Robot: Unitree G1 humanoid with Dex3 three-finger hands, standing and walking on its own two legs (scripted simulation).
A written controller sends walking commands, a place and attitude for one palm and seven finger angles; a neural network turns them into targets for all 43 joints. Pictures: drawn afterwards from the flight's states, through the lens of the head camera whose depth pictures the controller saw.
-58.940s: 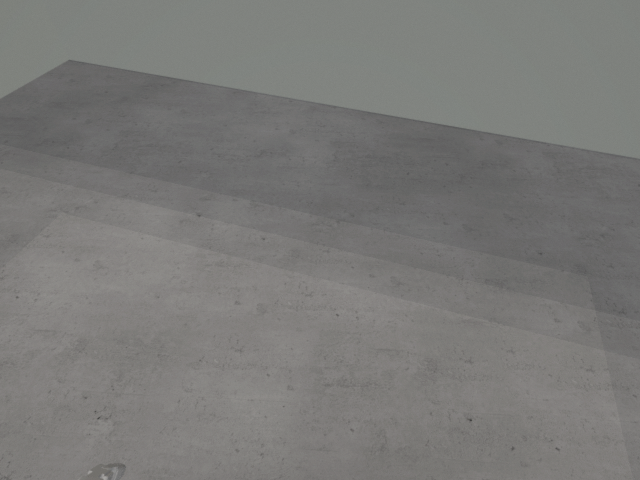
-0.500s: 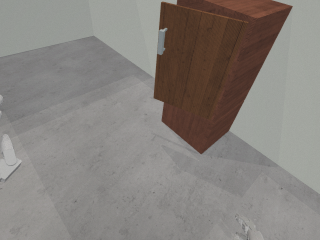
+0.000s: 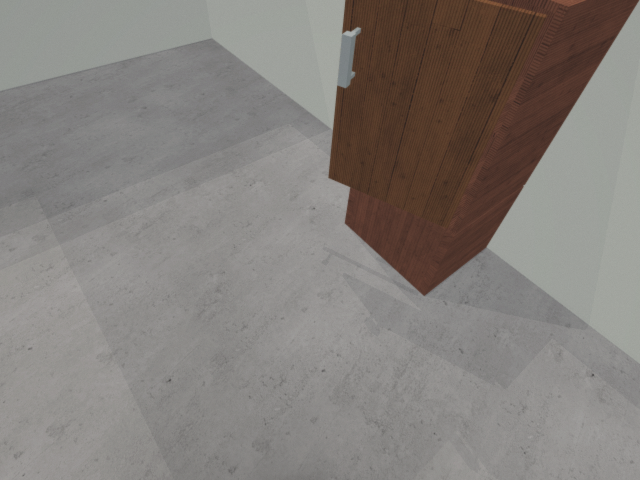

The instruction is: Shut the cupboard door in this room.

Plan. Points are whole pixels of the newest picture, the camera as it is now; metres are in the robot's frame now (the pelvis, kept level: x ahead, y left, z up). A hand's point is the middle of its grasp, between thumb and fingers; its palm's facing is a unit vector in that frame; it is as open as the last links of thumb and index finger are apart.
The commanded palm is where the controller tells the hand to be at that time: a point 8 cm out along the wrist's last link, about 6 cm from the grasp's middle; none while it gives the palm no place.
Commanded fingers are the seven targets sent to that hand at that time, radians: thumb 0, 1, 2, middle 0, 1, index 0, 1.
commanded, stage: let the arm hang, fingers relaxed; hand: left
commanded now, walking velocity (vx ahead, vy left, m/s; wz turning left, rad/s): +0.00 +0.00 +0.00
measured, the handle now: (350, 57) +1.01 -0.04 +0.04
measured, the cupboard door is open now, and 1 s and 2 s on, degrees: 21 21 21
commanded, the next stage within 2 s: look to check the result in 0.78 s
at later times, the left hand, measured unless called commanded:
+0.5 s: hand out of the picture -0.01 +0.17 -0.16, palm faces -0.01 -0.99 -0.17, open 7.4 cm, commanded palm none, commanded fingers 0.00 0.90 0.90 -0.20 -0.30 -0.20 -0.30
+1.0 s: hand out of the picture -0.02 +0.18 -0.16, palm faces -0.01 -0.99 -0.16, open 7.4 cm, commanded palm none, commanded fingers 0.00 0.90 0.90 -0.20 -0.30 -0.20 -0.30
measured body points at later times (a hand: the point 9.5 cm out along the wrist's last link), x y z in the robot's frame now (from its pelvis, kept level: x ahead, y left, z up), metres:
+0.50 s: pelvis +0.02 +0.01 +0.01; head +0.02 +0.01 +0.46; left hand +0.00 +0.22 -0.15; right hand -0.02 -0.18 -0.15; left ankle +0.03 +0.12 -0.73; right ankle -0.01 -0.09 -0.73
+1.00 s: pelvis +0.02 +0.02 +0.01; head +0.02 +0.02 +0.46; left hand -0.02 +0.23 -0.15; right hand -0.03 -0.18 -0.15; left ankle +0.03 +0.12 -0.73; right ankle -0.01 -0.09 -0.73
